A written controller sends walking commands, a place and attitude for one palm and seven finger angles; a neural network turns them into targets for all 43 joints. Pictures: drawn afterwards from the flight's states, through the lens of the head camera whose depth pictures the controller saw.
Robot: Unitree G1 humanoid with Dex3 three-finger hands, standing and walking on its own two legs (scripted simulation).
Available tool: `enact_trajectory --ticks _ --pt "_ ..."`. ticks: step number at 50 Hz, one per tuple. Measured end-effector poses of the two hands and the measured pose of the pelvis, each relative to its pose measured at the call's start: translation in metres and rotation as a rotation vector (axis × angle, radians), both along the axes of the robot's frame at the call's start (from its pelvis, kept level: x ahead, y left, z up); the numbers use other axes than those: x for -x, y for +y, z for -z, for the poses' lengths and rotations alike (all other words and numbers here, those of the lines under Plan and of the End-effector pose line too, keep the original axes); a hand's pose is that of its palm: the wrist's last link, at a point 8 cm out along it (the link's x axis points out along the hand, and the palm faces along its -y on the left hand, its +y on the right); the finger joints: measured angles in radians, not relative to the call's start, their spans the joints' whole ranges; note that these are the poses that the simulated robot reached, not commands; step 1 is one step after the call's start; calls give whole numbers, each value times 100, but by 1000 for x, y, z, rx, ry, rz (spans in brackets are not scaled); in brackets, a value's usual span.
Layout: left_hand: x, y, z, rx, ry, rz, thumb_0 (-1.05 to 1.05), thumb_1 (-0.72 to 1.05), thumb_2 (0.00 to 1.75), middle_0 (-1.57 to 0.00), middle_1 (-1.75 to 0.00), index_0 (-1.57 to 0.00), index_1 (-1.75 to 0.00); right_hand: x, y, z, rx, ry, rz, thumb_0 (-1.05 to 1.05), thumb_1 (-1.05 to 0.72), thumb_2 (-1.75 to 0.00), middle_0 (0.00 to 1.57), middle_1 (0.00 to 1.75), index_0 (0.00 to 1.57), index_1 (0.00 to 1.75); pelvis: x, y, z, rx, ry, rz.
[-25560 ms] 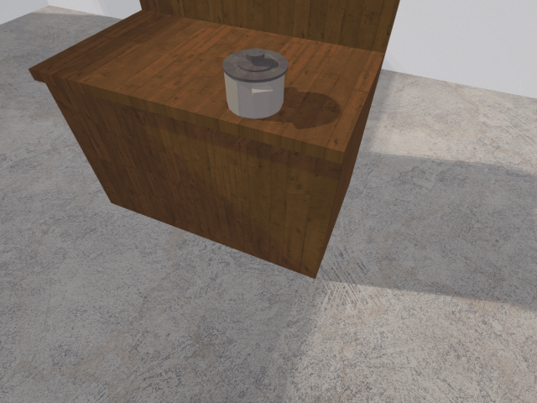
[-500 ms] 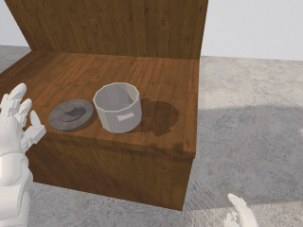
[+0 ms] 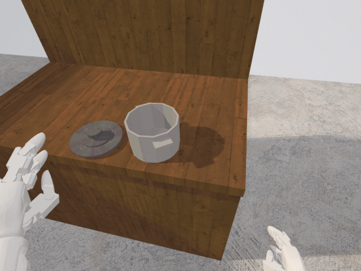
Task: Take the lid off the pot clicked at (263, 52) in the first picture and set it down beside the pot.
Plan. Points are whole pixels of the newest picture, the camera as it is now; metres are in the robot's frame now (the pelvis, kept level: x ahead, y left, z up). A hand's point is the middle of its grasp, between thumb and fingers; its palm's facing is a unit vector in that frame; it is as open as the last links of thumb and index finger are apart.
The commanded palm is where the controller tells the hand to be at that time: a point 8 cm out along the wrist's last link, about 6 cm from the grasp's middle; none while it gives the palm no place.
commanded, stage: draw the hand back to the body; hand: left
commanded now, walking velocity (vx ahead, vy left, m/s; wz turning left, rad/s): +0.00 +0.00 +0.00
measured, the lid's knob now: (94, 132) +0.52 +0.37 -0.02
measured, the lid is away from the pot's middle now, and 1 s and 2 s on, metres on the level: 0.21 0.21 0.21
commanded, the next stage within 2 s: step back with the hand held close in 0.10 s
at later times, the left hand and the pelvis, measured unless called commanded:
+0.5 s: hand (55, 188) +0.20 +0.26 +0.15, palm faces +0.28 -0.85 -0.45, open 7.4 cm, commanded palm +0.14 +0.31 +0.17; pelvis +0.00 +0.03 -0.01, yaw -1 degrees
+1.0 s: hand (32, 216) +0.15 +0.27 +0.14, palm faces +0.35 -0.82 -0.46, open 7.4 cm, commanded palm +0.09 +0.31 +0.17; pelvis -0.04 +0.03 -0.02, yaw +0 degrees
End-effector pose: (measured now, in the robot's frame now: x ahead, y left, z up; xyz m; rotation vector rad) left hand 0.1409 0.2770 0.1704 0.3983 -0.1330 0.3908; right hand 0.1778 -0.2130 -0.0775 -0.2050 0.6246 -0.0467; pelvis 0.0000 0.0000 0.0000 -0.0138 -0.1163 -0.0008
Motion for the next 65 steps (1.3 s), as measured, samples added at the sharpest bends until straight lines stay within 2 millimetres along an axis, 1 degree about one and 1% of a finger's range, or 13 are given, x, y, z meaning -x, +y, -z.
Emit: enact_trajectory --ticks 7,13,18,22,25,29,34,40,47,53,58,62,65 --pt "-1 8 0 -2 0 -15 1 89 90 -21 -30 -21 -30 -7 12 -1 2 -4 -23 1 -91 -90 20 30 20 30 -3 6 1 2 1 -4" --pt "-7 14 -4 -29 -11 -3 1 89 90 -21 -30 -21 -30 -9 16 -2 1 6 -20 1 -91 -90 20 30 20 30 -8 10 1 6 24 1" --pt "-18 22 -10 -88 -41 25 1 89 90 -21 -30 -21 -30 -2 7 -2 26 48 32 1 -91 -90 20 30 20 30 -8 15 2 8 81 10" --pt "-26 20 -3 -96 -8 82 1 89 90 -21 -30 -21 -30 8 -4 -1 51 82 100 1 -91 -90 20 30 20 30 -7 23 4 2 112 16" --pt "-27 21 3 -105 32 117 1 89 90 -21 -30 -21 -30 17 -10 -1 63 104 148 1 -91 -90 20 30 20 30 -4 28 6 -3 127 20" --pt "-20 25 7 -127 66 135 1 89 90 -22 -30 -21 -30 28 -11 0 70 118 183 1 -91 -90 20 30 20 30 2 32 9 -11 134 24" --pt "-5 30 6 -150 57 112 1 89 90 -22 -30 -22 -30 37 -5 4 61 110 178 1 -91 -90 20 30 20 30 12 33 13 -24 129 26" --pt "12 28 6 -130 3 75 1 89 90 -22 -30 -22 -30 46 3 13 40 96 152 1 -91 -90 20 30 20 30 26 32 20 -11 129 15" --pt "25 27 10 -115 -35 83 1 89 90 -22 -30 -21 -30 67 5 13 61 100 157 1 -91 -90 20 30 20 30 41 34 23 -3 139 11" --pt "30 28 5 -163 -48 57 1 89 90 -22 -30 -22 -30 79 2 19 58 101 165 1 -91 -90 20 30 20 30 46 31 25 -15 144 11" --pt "34 19 6 -136 -45 91 1 89 90 -21 -30 -21 -30 87 -5 21 57 136 162 1 -91 -90 20 30 20 30 59 26 24 -7 148 5" --pt "46 11 8 -138 -36 144 1 89 90 -22 -30 -21 -30 95 -11 17 68 134 178 1 -91 -90 20 30 20 30 73 25 25 1 153 -1" --pt "59 14 8 -157 -38 156 1 89 90 -22 -30 -22 -30 103 -13 12 85 118 188 1 -91 -90 20 30 20 30 83 27 26 6 153 -1"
